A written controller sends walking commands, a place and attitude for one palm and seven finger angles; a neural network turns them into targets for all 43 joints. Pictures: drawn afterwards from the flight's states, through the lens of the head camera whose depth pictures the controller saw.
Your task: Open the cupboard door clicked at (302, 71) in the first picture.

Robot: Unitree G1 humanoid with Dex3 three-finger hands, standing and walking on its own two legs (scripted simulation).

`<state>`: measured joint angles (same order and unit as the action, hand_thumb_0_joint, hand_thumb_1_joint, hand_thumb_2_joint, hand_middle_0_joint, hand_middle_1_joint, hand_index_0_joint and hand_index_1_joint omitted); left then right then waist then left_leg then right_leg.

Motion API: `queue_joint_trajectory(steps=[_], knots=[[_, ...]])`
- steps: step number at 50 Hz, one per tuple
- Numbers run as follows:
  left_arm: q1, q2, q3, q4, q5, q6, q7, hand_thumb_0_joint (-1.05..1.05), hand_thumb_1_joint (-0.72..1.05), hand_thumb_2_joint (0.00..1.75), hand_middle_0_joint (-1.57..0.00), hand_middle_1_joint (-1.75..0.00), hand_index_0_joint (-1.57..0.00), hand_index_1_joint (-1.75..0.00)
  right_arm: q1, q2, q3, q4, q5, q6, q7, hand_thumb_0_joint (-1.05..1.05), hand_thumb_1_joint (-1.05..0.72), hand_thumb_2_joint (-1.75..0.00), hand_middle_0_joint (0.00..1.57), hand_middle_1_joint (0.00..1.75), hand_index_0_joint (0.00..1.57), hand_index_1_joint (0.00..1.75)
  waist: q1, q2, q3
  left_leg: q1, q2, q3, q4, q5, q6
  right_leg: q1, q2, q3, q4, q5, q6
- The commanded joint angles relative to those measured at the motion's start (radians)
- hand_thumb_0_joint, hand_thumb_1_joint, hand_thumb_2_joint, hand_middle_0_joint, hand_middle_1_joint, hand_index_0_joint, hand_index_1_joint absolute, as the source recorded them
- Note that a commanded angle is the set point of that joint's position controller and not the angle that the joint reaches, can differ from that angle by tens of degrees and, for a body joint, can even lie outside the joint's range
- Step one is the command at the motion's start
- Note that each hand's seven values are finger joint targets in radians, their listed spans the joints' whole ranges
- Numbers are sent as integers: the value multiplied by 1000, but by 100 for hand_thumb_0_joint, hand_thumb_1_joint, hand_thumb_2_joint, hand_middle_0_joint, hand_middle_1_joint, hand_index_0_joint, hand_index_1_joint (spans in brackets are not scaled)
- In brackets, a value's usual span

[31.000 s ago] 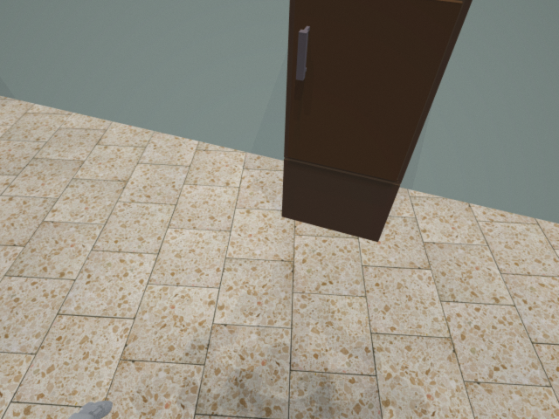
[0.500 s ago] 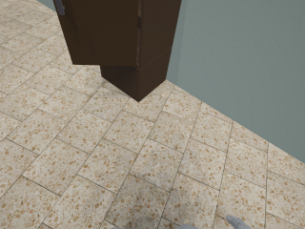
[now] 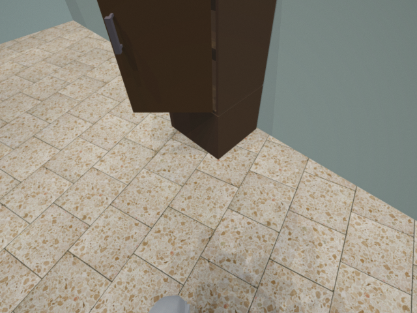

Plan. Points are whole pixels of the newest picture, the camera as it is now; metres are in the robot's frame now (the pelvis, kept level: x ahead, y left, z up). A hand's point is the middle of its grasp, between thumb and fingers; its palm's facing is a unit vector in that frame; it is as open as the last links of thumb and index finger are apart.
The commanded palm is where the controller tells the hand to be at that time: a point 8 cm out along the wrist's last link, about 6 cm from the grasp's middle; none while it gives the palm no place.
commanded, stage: take the last steps up to it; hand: left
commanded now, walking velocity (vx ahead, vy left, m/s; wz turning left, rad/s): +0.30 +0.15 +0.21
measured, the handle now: (115, 33) +1.07 +0.43 +0.04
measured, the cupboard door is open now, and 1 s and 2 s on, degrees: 43 43 43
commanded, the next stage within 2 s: come to a stop and stand still in 1.14 s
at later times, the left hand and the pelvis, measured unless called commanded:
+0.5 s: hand (82, 306) +0.17 +0.31 -0.18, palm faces +0.14 -0.97 -0.19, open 7.4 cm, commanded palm none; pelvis +0.16 +0.12 -0.01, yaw +3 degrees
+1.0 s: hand (110, 212) +0.39 +0.31 -0.17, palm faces +0.08 -0.97 -0.21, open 7.2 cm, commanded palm none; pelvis +0.35 +0.12 +0.00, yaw +1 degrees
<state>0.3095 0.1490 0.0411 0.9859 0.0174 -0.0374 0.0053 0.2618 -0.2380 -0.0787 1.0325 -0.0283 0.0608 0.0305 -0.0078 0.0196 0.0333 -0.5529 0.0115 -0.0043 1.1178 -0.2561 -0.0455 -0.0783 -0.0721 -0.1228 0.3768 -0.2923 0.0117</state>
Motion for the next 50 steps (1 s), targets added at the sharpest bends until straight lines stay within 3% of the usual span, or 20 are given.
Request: queue_joint_trajectory(steps=[1,9,10,12,13,14,15,17,19,22,28,35,38,39,40,41,42,44,46,50], knots=[[105,167,37,4,-1,-43,14,0,90,90,-20,-30,-20,-30,-129,-22,-2,-102,7,-36,16,0,-90,-90,20,30,20,30,44,-146,67,-189,57,9,-24,64,-17,83,-275,126,-203,218,-85],[166,190,38,78,15,-37,15,0,90,90,-20,-30,-20,-30,-258,11,31,-146,14,-61,32,0,-90,-90,20,30,20,30,72,-232,90,-42,43,114,-411,6,20,101,-294,19,-114,438,-81],[153,200,41,80,18,-35,15,0,90,90,-20,-30,-20,-30,-236,7,30,-141,15,-68,31,0,-90,-90,20,30,20,30,59,-236,76,46,30,126,-467,-33,35,71,-301,17,-71,481,-76],[102,221,46,70,10,-31,12,0,90,90,-20,-30,-20,-30,-21,-32,21,-78,7,-83,15,0,-90,-90,20,30,20,30,-49,-195,-15,382,-43,188,-594,24,60,-48,-247,-67,155,611,-44],[116,189,38,60,6,-30,2,0,90,90,-20,-30,-20,-30,141,-114,3,-34,1,-89,0,0,-90,-90,20,30,20,30,-113,-52,-139,629,21,139,-595,47,88,-164,-199,-94,380,461,-16],[147,118,28,32,-9,-24,-9,0,90,90,-20,-30,-20,-30,267,-238,-32,-9,-9,-100,-17,0,-90,-90,20,30,20,30,-142,243,-259,830,313,-296,-657,98,198,-435,-22,-107,702,-203,33],[62,95,15,-6,-7,-13,0,0,90,90,-20,-30,-20,-30,311,-268,-37,0,6,-90,-38,0,-90,-90,20,30,20,30,-152,222,-281,795,380,-397,-781,105,248,-511,-8,37,894,-335,2],[-34,81,16,-24,-5,-12,4,0,90,90,-20,-30,-20,-30,142,-197,-17,-35,4,-100,-46,0,-90,-90,20,30,20,30,-89,102,-93,532,372,-315,-844,12,259,-580,-69,93,1013,-202,-26],[11,73,23,14,7,7,-6,0,90,90,-20,-30,-20,-30,27,-91,14,-66,3,-113,-50,0,-90,-90,20,30,20,30,-18,123,6,347,313,-188,-897,5,221,-522,-107,112,951,-84,-18],[58,55,23,30,11,22,-13,0,90,90,-20,-30,-20,-30,30,-51,26,-50,5,-135,-51,0,-90,-90,20,30,20,30,26,75,11,311,266,-76,-940,109,214,-473,-91,98,835,-13,-10],[-89,54,24,-41,10,27,-21,0,90,90,-20,-30,-20,-30,85,-43,20,-26,2,-144,-47,0,-90,-90,20,30,20,30,18,-15,38,403,261,-23,-979,205,246,-490,-74,85,537,93,-3],[-214,67,17,-102,9,12,-22,0,90,90,-20,-30,-20,-30,166,-55,27,31,-6,-134,-48,0,-90,-90,20,30,20,30,-12,31,63,504,261,16,-878,363,222,-407,-15,33,298,50,-34],[-77,97,28,-58,10,-1,-22,0,90,90,-20,-30,-20,-30,162,-56,34,49,2,-130,-50,0,-90,-90,20,30,20,30,56,-10,-4,433,187,80,-649,476,158,-111,39,-2,140,111,-65],[64,148,45,-17,13,-13,-16,0,90,90,-20,-30,-20,-30,143,-46,33,39,13,-135,-46,0,-90,-90,20,30,20,30,116,-72,-83,287,128,120,-456,422,118,130,-40,115,120,157,-110],[208,248,72,21,16,-21,-5,0,90,90,-20,-30,-20,-30,145,-16,34,8,25,-139,-38,0,-90,-90,20,30,20,30,150,-292,-167,21,-8,189,-168,5,61,360,-308,492,15,262,-222],[215,273,70,27,-6,-20,2,0,90,90,-20,-30,-20,-30,103,-43,29,-8,22,-130,-37,0,-90,-90,20,30,20,30,142,-236,-141,-57,-9,89,54,-327,52,299,-422,603,-86,291,-300],[134,228,64,14,-6,-23,9,0,90,90,-20,-30,-20,-30,39,-48,25,-5,20,-123,-36,0,-90,-90,20,30,20,30,121,-173,-64,-94,46,0,100,-250,57,190,-370,541,-104,249,-275],[24,158,37,-13,-10,-26,11,0,90,90,-20,-30,-20,-30,27,11,28,-4,13,-106,-33,0,-90,-90,20,30,20,30,53,-78,13,-51,93,-7,32,-130,37,7,-298,352,-141,286,-212],[-6,116,28,-7,-6,-36,9,0,90,90,-20,-30,-20,-30,78,48,30,23,8,-90,-25,0,-90,-90,20,30,20,30,13,-122,7,29,101,25,-62,-59,19,-72,-231,198,-168,316,-166],[19,116,31,23,2,-47,3,0,90,90,-20,-30,-20,-30,56,75,27,11,10,-82,-13,0,-90,-90,20,30,20,30,11,-132,15,82,87,77,-281,10,2,-109,-201,145,-195,248,-165]])
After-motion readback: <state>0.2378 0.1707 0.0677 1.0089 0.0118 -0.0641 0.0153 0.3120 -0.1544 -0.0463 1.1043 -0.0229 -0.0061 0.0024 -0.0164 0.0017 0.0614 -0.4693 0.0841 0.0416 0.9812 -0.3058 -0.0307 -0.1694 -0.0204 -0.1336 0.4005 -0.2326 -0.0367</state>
